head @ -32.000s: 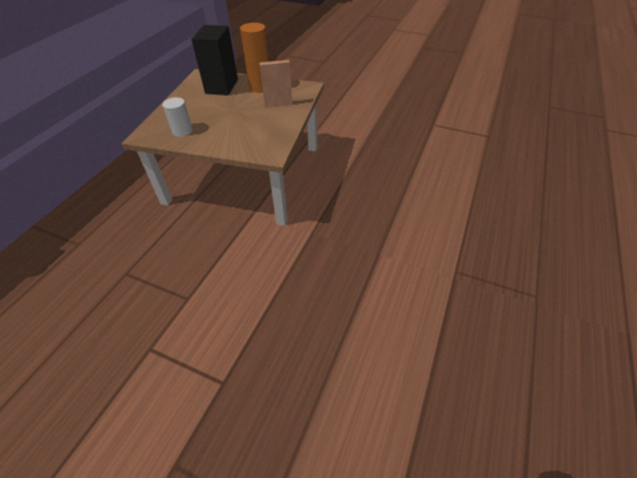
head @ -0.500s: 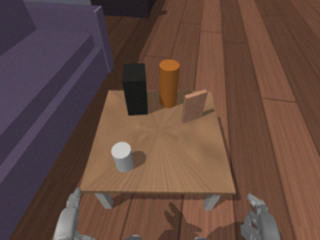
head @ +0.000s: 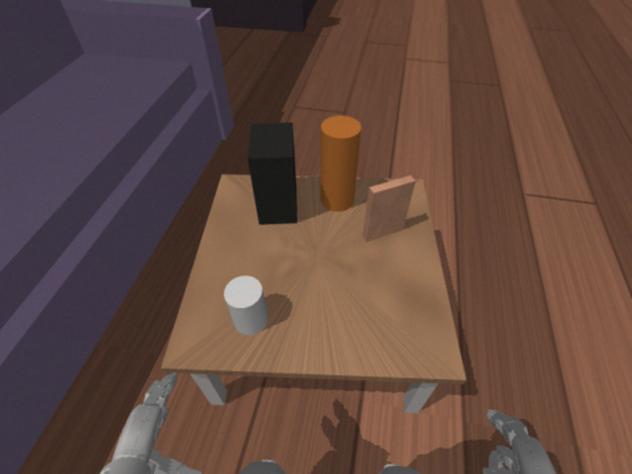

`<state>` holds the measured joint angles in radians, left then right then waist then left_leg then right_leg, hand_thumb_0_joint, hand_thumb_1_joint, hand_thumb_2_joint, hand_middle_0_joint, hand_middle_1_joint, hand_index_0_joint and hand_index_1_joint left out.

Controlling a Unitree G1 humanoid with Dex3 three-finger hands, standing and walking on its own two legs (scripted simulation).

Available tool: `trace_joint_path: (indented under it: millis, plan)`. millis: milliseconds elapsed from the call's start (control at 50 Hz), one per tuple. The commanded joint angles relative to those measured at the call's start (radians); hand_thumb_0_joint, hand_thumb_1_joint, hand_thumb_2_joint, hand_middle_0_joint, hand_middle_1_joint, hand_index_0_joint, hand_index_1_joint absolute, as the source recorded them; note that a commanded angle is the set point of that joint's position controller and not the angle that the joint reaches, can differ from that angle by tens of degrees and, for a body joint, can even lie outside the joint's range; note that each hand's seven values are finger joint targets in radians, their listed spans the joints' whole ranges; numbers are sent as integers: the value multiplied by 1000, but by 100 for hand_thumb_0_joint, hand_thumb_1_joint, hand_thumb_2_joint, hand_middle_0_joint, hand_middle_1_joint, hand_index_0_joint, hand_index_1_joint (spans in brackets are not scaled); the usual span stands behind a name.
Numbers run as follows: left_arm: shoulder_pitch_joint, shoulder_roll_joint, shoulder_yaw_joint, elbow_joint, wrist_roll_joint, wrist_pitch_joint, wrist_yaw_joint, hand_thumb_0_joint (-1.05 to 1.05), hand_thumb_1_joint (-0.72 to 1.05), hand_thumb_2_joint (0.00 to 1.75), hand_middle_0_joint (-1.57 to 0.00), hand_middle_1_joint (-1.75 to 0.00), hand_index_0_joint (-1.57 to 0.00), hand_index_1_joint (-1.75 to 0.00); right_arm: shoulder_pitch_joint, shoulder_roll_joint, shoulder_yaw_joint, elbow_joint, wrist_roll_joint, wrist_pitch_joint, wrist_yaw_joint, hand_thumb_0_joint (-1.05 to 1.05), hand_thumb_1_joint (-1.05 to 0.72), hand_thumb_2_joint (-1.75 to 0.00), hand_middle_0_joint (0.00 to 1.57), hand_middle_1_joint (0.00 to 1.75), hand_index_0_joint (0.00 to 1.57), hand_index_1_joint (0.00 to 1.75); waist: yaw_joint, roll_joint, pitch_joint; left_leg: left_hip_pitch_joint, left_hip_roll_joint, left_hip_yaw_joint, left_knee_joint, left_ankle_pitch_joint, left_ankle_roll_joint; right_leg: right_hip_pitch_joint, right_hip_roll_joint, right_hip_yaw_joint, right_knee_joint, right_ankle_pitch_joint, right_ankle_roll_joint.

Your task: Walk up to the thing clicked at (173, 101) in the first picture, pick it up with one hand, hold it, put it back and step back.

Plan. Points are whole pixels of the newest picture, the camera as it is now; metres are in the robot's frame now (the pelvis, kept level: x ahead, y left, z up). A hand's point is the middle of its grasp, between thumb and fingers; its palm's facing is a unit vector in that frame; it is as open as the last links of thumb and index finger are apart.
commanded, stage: stand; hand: left
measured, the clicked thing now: (247, 306) +0.51 +0.20 -0.30
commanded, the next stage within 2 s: none
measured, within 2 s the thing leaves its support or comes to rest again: neither
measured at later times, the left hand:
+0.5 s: hand out of the picture +0.05 +0.25 -0.11, palm faces +0.01 -0.94 -0.35, open 7.6 cm
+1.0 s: hand out of the picture +0.05 +0.25 -0.10, palm faces +0.01 -0.94 -0.34, open 7.4 cm
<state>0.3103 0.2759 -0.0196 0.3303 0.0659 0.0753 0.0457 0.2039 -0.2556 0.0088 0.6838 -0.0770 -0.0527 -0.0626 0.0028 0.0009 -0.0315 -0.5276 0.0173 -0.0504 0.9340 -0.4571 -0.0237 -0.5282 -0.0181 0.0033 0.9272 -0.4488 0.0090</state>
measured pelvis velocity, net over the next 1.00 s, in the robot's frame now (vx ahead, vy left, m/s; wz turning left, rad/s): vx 0.00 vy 0.00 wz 0.01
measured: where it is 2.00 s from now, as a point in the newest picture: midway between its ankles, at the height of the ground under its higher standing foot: outside the picture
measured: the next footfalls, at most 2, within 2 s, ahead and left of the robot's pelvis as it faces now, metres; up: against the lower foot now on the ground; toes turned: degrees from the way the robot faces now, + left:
none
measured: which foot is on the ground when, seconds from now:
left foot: down 0.00-1.00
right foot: down 0.00-1.00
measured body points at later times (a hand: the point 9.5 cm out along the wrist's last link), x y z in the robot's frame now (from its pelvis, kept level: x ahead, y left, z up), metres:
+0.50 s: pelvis +0.00 +0.00 +0.05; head -0.01 +0.00 +0.50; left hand +0.05 +0.30 -0.08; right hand +0.07 -0.28 -0.09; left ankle +0.02 +0.14 -0.69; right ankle +0.02 -0.13 -0.69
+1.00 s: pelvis +0.00 +0.00 +0.06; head -0.01 -0.01 +0.51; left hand +0.05 +0.30 -0.08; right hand +0.05 -0.30 -0.09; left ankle +0.02 +0.14 -0.69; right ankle +0.02 -0.13 -0.69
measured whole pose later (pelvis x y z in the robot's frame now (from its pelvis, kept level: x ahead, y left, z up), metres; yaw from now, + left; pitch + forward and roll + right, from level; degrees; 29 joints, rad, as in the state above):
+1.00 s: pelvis +0.00 +0.00 +0.06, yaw +0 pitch -4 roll +0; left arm 0.14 0.33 0.02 1.17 0.02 -0.01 0.00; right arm 0.17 -0.34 -0.01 1.13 -0.02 0.00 0.00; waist 0.01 0.02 0.06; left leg -0.13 0.02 -0.05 0.39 -0.19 -0.03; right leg -0.13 -0.02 -0.01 0.38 -0.18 0.02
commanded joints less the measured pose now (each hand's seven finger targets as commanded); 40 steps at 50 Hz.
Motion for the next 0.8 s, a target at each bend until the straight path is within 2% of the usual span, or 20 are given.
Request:
trace_joint_path:
  millis: [0,40,60,100,160,200,240,300,340,400,440,540,560,740,780]
  plan:
    - [-83,205,95,108,-13,-99,-21,0,14,76,-20,-30,-20,-30,-12,-202,-89,-30,26,-9,41,0,-90,-90,20,30,20,30,2,-39,-36,97,0,-23,-203,113,94,91,-77,125,-277,87,-94]
    - [-93,205,92,190,-19,-107,-21,0,30,90,-20,-30,-20,-30,-25,-211,-97,1,28,-11,49,0,-90,-90,20,30,20,30,13,3,-68,153,27,-60,-249,247,94,144,-53,70,-222,243,-74]
    - [-95,201,91,228,-23,-107,-19,0,38,90,-20,-30,-20,-30,-28,-212,-96,18,25,-8,49,0,-90,-90,20,30,20,30,20,31,-50,153,42,-84,-287,239,94,144,-40,55,-216,227,-61]
    - [-94,197,88,302,-25,-112,-18,0,54,90,-20,-30,-20,-30,-53,-222,-96,47,26,-2,50,0,-90,-90,20,30,20,30,30,65,-30,140,53,-104,-325,229,94,194,-42,53,-254,226,-55]
    - [-124,207,89,386,-27,-114,-17,0,78,90,-20,-30,-20,-30,-40,-229,-92,94,32,3,46,0,-90,-90,20,30,20,30,17,54,-27,185,54,-93,-358,307,79,242,-48,56,-293,292,-54]
    - [-127,213,87,443,-31,-111,-16,0,90,90,-20,-30,-20,-30,-43,-237,-89,128,34,9,44,0,-90,-90,20,30,20,30,17,56,-10,204,58,-95,-400,287,74,262,-49,59,-336,280,-52]
    - [-118,227,86,500,-33,-113,-15,0,90,90,-20,-30,-20,-30,-41,-243,-86,163,40,14,41,0,-90,-90,20,30,20,30,19,29,-22,245,53,-77,-397,311,65,298,-69,73,-382,325,-55]
    - [-147,241,81,560,-37,-110,-13,0,90,90,-20,-30,-20,-30,-30,-242,-75,210,45,21,39,0,-90,-90,20,30,20,30,4,9,14,268,52,-72,-448,304,56,320,-82,83,-445,328,-51]
    - [-151,246,77,599,-40,-107,-14,0,90,90,-20,-30,-20,-30,-31,-248,-70,240,48,25,39,0,-90,-90,20,30,20,30,4,10,42,286,56,-75,-489,270,52,323,-84,86,-491,276,-47]
    - [-163,250,70,649,-42,-105,-15,0,90,90,-20,-30,-20,-30,-37,-255,-66,279,51,28,39,0,-90,-90,20,30,20,30,2,5,51,320,63,-72,-526,269,47,341,-85,84,-535,271,-40]
    - [-176,250,67,675,-43,-102,-17,0,90,90,-20,-30,-20,-30,-36,-257,-63,297,51,31,41,0,-90,-90,20,30,20,30,-3,8,90,289,67,-81,-576,197,46,354,-76,77,-559,209,-31]
    - [-164,250,64,729,-43,-102,-23,0,90,90,-20,-30,-20,-30,-68,-267,-63,325,53,31,45,0,-90,-90,20,30,20,30,12,14,98,300,70,-85,-619,159,43,371,-78,73,-594,182,-25]
    - [-170,254,65,735,-43,-102,-23,0,90,90,-20,-30,-20,-30,-63,-264,-62,330,53,32,45,0,-90,-90,20,30,20,30,7,9,100,297,72,-87,-629,156,43,375,-80,73,-597,185,-24]
    - [-194,264,67,771,-43,-103,-24,0,90,90,-20,-30,-20,-30,-70,-262,-58,361,56,35,48,0,-90,-90,20,30,20,30,6,-8,97,339,66,-68,-621,188,38,350,-98,96,-655,132,-23]
    - [-205,266,69,772,-46,-104,-25,0,90,90,-20,-30,-20,-30,-67,-263,-57,367,56,35,48,0,-90,-90,20,30,20,30,3,-6,84,341,71,-67,-620,217,41,367,-101,97,-654,169,-24]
